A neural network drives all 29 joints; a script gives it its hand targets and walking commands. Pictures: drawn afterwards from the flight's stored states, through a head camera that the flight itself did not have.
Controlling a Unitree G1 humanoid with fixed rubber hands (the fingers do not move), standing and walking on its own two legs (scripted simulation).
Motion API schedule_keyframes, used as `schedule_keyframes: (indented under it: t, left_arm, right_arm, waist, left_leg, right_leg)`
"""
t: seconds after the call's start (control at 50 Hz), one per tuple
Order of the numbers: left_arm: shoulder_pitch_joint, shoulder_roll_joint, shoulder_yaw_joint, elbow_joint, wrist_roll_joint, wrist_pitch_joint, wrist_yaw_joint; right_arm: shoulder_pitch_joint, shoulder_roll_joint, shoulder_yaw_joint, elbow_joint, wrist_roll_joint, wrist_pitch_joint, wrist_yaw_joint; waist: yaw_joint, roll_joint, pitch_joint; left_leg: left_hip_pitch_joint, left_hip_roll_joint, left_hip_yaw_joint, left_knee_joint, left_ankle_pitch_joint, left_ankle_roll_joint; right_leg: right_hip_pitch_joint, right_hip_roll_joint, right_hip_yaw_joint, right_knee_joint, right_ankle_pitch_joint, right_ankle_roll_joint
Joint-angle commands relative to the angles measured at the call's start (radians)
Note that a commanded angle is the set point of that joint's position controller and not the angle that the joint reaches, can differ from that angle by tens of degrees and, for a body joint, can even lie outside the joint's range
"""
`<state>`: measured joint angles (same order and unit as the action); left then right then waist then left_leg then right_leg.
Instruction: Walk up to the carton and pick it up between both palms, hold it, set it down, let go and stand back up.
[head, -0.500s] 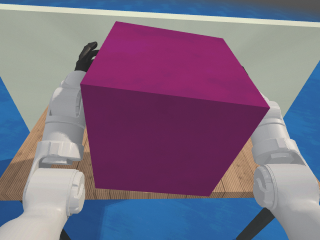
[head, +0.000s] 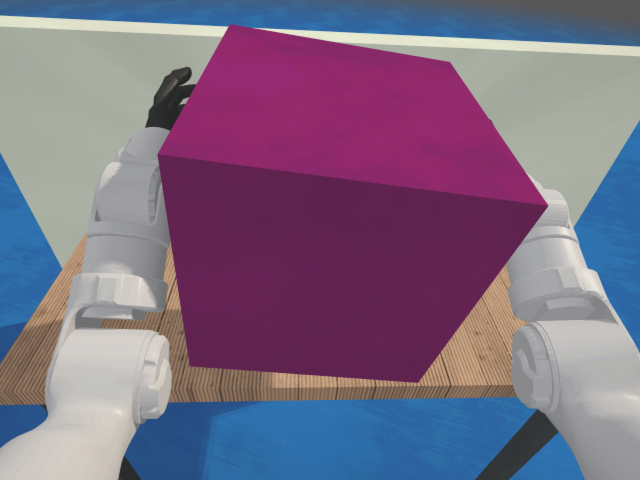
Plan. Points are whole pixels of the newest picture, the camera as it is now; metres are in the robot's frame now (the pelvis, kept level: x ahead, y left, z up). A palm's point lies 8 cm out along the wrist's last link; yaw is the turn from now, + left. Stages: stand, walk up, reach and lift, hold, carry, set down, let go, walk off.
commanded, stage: reach and lift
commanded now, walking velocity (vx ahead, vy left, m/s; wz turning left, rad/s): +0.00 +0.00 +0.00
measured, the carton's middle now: (325, 207) +0.39 +0.01 +0.20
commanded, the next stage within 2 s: hold in 0.32 s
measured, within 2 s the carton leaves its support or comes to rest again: neither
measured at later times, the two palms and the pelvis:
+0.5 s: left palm (151, 138) +0.38 +0.20 +0.29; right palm (487, 160) +0.40 -0.17 +0.27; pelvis +0.00 +0.00 +0.00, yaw +0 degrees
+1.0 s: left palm (145, 128) +0.37 +0.20 +0.31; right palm (494, 148) +0.39 -0.17 +0.29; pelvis +0.00 +0.00 +0.00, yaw +0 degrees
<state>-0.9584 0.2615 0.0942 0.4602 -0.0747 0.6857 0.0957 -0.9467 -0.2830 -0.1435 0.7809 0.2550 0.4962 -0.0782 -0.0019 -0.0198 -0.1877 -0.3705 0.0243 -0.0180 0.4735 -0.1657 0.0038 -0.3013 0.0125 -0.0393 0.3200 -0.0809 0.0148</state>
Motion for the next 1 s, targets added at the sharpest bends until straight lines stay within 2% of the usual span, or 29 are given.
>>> schedule_keyframes:
  t: [0.0, 0.02, 0.04, 0.08, 0.14, 0.16, 0.24, 0.28, 0.3, 0.34, 0.36, 0.38, 0.4, 0.46, 0.48, 0.54, 0.56, 0.64, 0.66, 0.7, 0.72, 0.74, 0.76, 0.8, 0.84, 0.86, 0.88, 0.92, 0.98]
  left_arm:
    - [-0.639, -0.817, -0.317, -0.236, -0.128, 0.007, -0.127]
    - [-0.61, -0.809, -0.307, -0.172, -0.102, 0.023, -0.129]
    - [-0.578, -0.774, -0.266, -0.123, -0.087, 0.036, -0.145]
    - [-0.544, -0.769, -0.238, -0.132, -0.064, 0.054, -0.164]
    - [-0.612, -0.823, -0.313, -0.232, -0.118, 0.044, -0.162]
    - [-0.584, -0.8, -0.287, -0.245, -0.116, 0.051, -0.166]
    - [-0.63, -0.81, -0.33, -0.341, -0.146, 0.055, -0.155]
    - [-0.624, -0.792, -0.322, -0.348, -0.127, 0.07, -0.16]
    - [-0.611, -0.765, -0.271, -0.215, -0.09, 0.082, -0.166]
    - [-0.598, -0.743, -0.247, -0.18, -0.071, 0.09, -0.192]
    - [-0.65, -0.77, -0.27, -0.165, -0.073, 0.087, -0.199]
    - [-0.614, -0.78, -0.266, -0.247, -0.08, 0.079, -0.194]
    - [-0.622, -0.795, -0.294, -0.265, -0.103, 0.081, -0.191]
    - [-0.663, -0.797, -0.298, -0.289, -0.129, 0.078, -0.175]
    - [-0.669, -0.835, -0.359, -0.358, -0.168, 0.071, -0.166]
    - [-0.663, -0.804, -0.335, -0.325, -0.14, 0.093, -0.163]
    - [-0.684, -0.774, -0.293, -0.3, -0.112, 0.093, -0.168]
    - [-0.612, -0.755, -0.202, -0.117, -0.044, 0.114, -0.204]
    - [-0.609, -0.746, -0.183, -0.119, -0.046, 0.119, -0.204]
    - [-0.68, -0.76, -0.236, -0.216, -0.087, 0.098, -0.206]
    - [-0.702, -0.778, -0.255, -0.263, -0.109, 0.094, -0.198]
    - [-0.742, -0.842, -0.338, -0.294, -0.144, 0.083, -0.182]
    - [-0.749, -0.85, -0.35, -0.303, -0.147, 0.086, -0.175]
    - [-0.75, -0.809, -0.324, -0.357, -0.151, 0.082, -0.165]
    - [-0.736, -0.823, -0.339, -0.307, -0.16, 0.089, -0.161]
    - [-0.634, -0.776, -0.27, -0.258, -0.113, 0.11, -0.168]
    - [-0.608, -0.732, -0.235, -0.171, -0.084, 0.129, -0.188]
    - [-0.581, -0.738, -0.192, -0.193, -0.044, 0.131, -0.21]
    - [-0.7, -0.774, -0.262, -0.214, -0.082, 0.118, -0.201]
  right_arm:
    - [-1.071, 0.511, 0.293, -0.488, 0.182, -0.057, 0.172]
    - [-1.014, 0.469, 0.23, -0.382, 0.143, -0.035, 0.173]
    - [-1.038, 0.468, 0.233, -0.399, 0.147, -0.033, 0.169]
    - [-0.968, 0.446, 0.234, -0.368, 0.158, -0.01, 0.16]
    - [-1.034, 0.467, 0.239, -0.452, 0.191, -0.008, 0.163]
    - [-1.079, 0.496, 0.287, -0.554, 0.207, -0.013, 0.155]
    - [-1.052, 0.497, 0.319, -0.603, 0.24, 0.011, 0.138]
    - [-0.977, 0.481, 0.296, -0.518, 0.217, 0.03, 0.146]
    - [-0.974, 0.429, 0.243, -0.403, 0.182, 0.056, 0.144]
    - [-0.929, 0.435, 0.197, -0.299, 0.145, 0.068, 0.149]
    - [-0.96, 0.419, 0.172, -0.295, 0.131, 0.059, 0.154]
    - [-0.988, 0.455, 0.218, -0.405, 0.175, 0.045, 0.155]
    - [-0.983, 0.46, 0.216, -0.406, 0.178, 0.048, 0.155]
    - [-1.081, 0.505, 0.282, -0.565, 0.224, 0.04, 0.149]
    - [-1.075, 0.501, 0.287, -0.591, 0.24, 0.035, 0.145]
    - [-0.991, 0.466, 0.273, -0.473, 0.238, 0.07, 0.148]
    - [-1.03, 0.459, 0.262, -0.461, 0.223, 0.072, 0.154]
    - [-1.017, 0.439, 0.192, -0.331, 0.158, 0.095, 0.151]
    - [-1.039, 0.461, 0.209, -0.36, 0.168, 0.09, 0.152]
    - [-1.034, 0.49, 0.224, -0.381, 0.191, 0.088, 0.139]
    - [-1.128, 0.528, 0.259, -0.51, 0.221, 0.064, 0.144]
    - [-1.114, 0.484, 0.236, -0.482, 0.23, 0.063, 0.148]
    - [-1.136, 0.5, 0.26, -0.522, 0.228, 0.053, 0.149]
    - [-1.084, 0.537, 0.283, -0.515, 0.236, 0.07, 0.148]
    - [-1.113, 0.498, 0.271, -0.532, 0.24, 0.065, 0.151]
    - [-1.014, 0.492, 0.267, -0.424, 0.24, 0.099, 0.146]
    - [-1.0, 0.457, 0.235, -0.378, 0.206, 0.113, 0.142]
    - [-1.009, 0.477, 0.256, -0.386, 0.228, 0.11, 0.141]
    - [-1.046, 0.477, 0.219, -0.347, 0.208, 0.108, 0.156]
  waist:
    - [-0.073, 0.087, -0.645]
    - [-0.109, 0.099, -0.544]
    - [-0.088, 0.096, -0.498]
    - [-0.102, 0.096, -0.466]
    - [-0.127, 0.116, -0.565]
    - [-0.09, 0.082, -0.603]
    - [-0.091, 0.104, -0.672]
    - [-0.101, 0.122, -0.609]
    - [-0.109, 0.142, -0.461]
    - [-0.124, 0.127, -0.401]
    - [-0.156, 0.164, -0.391]
    - [-0.106, 0.134, -0.498]
    - [-0.13, 0.151, -0.477]
    - [-0.094, 0.115, -0.605]
    - [-0.124, 0.144, -0.653]
    - [-0.114, 0.179, -0.562]
    - [-0.089, 0.132, -0.537]
    - [-0.105, 0.121, -0.356]
    - [-0.085, 0.101, -0.378]
    - [-0.101, 0.113, -0.458]
    - [-0.072, 0.104, -0.552]
    - [-0.118, 0.175, -0.585]
    - [-0.108, 0.19, -0.607]
    - [-0.092, 0.128, -0.62]
    - [-0.095, 0.163, -0.606]
    - [-0.07, 0.126, -0.499]
    - [-0.084, 0.107, -0.39]
    - [-0.063, 0.122, -0.383]
    - [-0.094, 0.158, -0.448]
  left_leg:
    - [0.334, 0.004, -0.099, -0.127, 0.142, -0.071]
    - [0.287, 0.015, -0.119, -0.162, 0.061, -0.077]
    - [0.248, -0.003, -0.086, -0.159, 0.035, -0.058]
    - [0.264, -0.009, -0.093, -0.169, 0.035, -0.057]
    - [0.278, -0.002, -0.102, -0.158, 0.054, -0.071]
    - [0.268, -0.015, -0.081, -0.136, 0.125, -0.057]
    - [0.324, -0.009, -0.088, -0.109, 0.206, -0.073]
    - [0.295, 0.005, -0.102, -0.139, 0.138, -0.075]
    - [0.234, 0.0, -0.102, -0.176, -0.009, -0.071]
    - [0.175, 0.012, -0.106, -0.203, -0.078, -0.065]
    - [0.143, 0.022, -0.128, -0.225, -0.171, -0.071]
    - [0.181, 0.033, -0.134, -0.219, -0.099, -0.061]
    - [0.199, 0.004, -0.097, -0.194, -0.026, -0.069]
    - [0.231, -0.013, -0.082, -0.156, 0.041, -0.059]
    - [0.268, 0.011, -0.115, -0.156, 0.076, -0.07]
    - [0.273, 0.001, -0.099, -0.16, 0.072, -0.092]
    - [0.236, 0.015, -0.104, -0.182, -0.028, -0.073]
    - [0.088, 0.016, -0.115, -0.239, -0.195, -0.054]
    - [0.093, 0.0, -0.106, -0.225, -0.167, -0.04]
    - [0.132, -0.005, -0.086, -0.202, -0.087, -0.061]
    - [0.147, -0.01, -0.084, -0.18, -0.025, -0.048]
    - [0.19, 0.02, -0.123, -0.189, -0.053, -0.075]
    - [0.195, 0.016, -0.118, -0.185, -0.046, -0.082]
    - [0.225, 0.004, -0.099, -0.162, 0.041, -0.065]
    - [0.218, 0.014, -0.108, -0.176, -0.036, -0.073]
    - [0.196, 0.003, -0.083, -0.184, 0.013, -0.063]
    - [0.144, 0.0, -0.078, -0.192, -0.058, -0.054]
    - [0.146, -0.007, -0.083, -0.195, -0.027, -0.055]
    - [0.118, 0.016, -0.112, -0.224, -0.161, -0.065]
  right_leg:
    - [0.248, 0.059, 0.069, -0.02, 0.09, -0.044]
    - [0.237, 0.052, 0.065, -0.028, 0.035, -0.05]
    - [0.259, 0.04, 0.075, -0.042, 0.023, -0.051]
    - [0.27, 0.044, 0.077, -0.042, 0.041, -0.049]
    - [0.272, 0.06, 0.068, -0.023, 0.065, -0.053]
    - [0.315, 0.059, 0.081, -0.029, 0.113, -0.048]
    - [0.312, 0.066, 0.084, -0.019, 0.145, -0.056]
    - [0.301, 0.057, 0.085, -0.011, 0.125, -0.059]
    - [0.253, 0.05, 0.088, -0.042, 0.005, -0.064]
    - [0.294, 0.041, 0.096, -0.03, 0.021, -0.064]
    - [0.282, 0.042, 0.098, -0.03, -0.026, -0.066]
    - [0.338, 0.053, 0.097, -0.014, 0.061, -0.057]
    - [0.314, 0.044, 0.094, -0.015, 0.068, -0.062]
    - [0.324, 0.057, 0.096, -0.025, 0.075, -0.064]
    - [0.325, 0.063, 0.094, -0.003, 0.132, -0.064]
    - [0.279, 0.06, 0.096, -0.033, 0.075, -0.069]
    - [0.276, 0.053, 0.096, -0.027, 0.011, -0.06]
    - [0.318, 0.054, 0.104, -0.028, -0.04, -0.059]
    - [0.313, 0.051, 0.111, -0.032, -0.023, -0.067]
    - [0.34, 0.052, 0.11, -0.024, 0.02, -0.061]
    - [0.376, 0.056, 0.104, -0.016, 0.053, -0.063]
    - [0.33, 0.063, 0.09, -0.001, 0.066, -0.065]
    - [0.334, 0.063, 0.097, -0.008, 0.062, -0.064]
    - [0.34, 0.056, 0.098, 0.002, 0.11, -0.059]
    - [0.286, 0.056, 0.1, -0.012, 0.034, -0.063]
    - [0.32, 0.055, 0.1, -0.02, 0.059, -0.063]
    - [0.3, 0.045, 0.111, -0.047, -0.008, -0.063]
    - [0.305, 0.051, 0.112, -0.04, 0.018, -0.059]
    - [0.327, 0.055, 0.109, -0.019, -0.016, -0.067]
